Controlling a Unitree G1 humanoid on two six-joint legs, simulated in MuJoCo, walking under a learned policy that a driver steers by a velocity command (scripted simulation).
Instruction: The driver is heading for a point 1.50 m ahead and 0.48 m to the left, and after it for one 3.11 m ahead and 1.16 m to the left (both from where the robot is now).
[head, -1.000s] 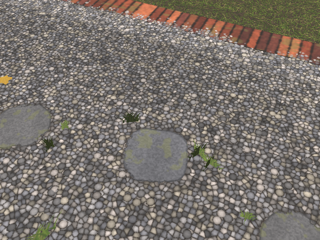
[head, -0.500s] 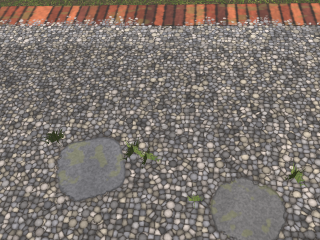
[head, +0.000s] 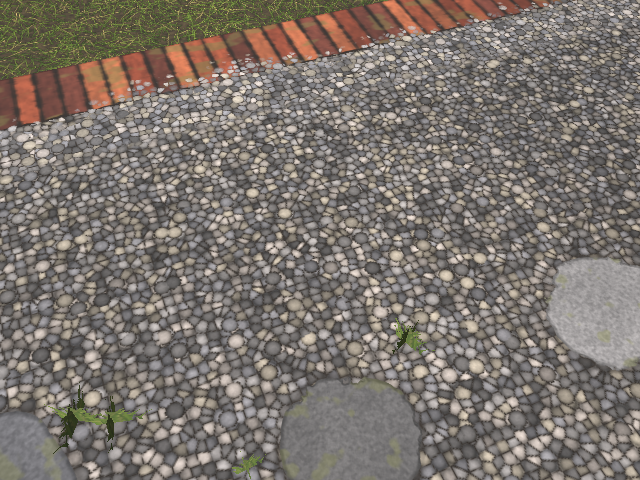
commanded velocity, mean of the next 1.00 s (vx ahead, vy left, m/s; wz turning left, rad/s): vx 0.23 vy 0.00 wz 0.51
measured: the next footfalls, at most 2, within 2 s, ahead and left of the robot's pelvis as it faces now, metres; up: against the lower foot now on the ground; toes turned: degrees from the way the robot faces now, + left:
right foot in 0.28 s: +0.04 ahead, -0.13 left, +0.00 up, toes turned +6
left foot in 0.74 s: +0.02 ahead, +0.13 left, +0.00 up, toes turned +31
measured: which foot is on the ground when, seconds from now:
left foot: down 0.00-0.28, up 0.30-0.72, down 0.74-1.00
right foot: up 0.00-0.26, down 0.28-0.74, up 0.76-1.00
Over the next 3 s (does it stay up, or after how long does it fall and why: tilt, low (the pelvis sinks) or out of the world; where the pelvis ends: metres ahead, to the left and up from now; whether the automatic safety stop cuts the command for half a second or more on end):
stays up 1.67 0.34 -0.01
